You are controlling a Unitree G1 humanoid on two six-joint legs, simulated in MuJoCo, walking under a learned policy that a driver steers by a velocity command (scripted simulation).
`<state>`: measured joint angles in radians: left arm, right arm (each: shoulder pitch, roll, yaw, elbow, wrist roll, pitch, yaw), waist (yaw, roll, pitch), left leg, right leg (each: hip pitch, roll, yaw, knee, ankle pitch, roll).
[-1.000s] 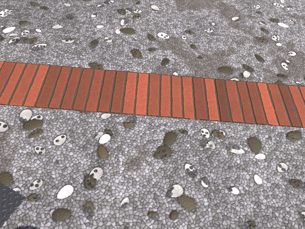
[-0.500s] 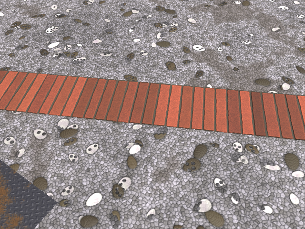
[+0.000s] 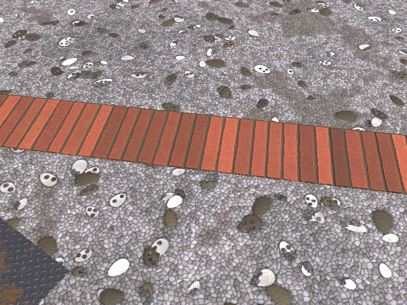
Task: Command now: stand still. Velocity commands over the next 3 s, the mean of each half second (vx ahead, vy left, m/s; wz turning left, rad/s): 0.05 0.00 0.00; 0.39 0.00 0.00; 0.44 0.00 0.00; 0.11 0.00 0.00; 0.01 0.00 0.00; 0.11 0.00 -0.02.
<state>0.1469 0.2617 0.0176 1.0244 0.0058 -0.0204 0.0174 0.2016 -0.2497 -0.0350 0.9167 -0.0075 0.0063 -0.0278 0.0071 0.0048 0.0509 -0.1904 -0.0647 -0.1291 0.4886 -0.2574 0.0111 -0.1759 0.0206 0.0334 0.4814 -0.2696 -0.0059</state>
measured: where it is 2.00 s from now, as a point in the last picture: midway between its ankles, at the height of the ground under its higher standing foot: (218, 266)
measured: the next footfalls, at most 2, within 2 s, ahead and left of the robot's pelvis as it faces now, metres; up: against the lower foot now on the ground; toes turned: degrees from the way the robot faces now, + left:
right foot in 1.08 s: +0.44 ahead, -0.11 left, +0.00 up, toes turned -2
left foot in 1.58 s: +0.71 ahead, +0.11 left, +0.00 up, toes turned +1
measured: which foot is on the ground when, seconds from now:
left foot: down 0.00-1.00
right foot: down 0.00-0.64, up 0.66-1.00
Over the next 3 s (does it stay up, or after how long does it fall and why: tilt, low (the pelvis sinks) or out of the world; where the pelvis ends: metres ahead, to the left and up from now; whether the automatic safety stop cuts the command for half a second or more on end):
stays up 0.69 0.01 -0.01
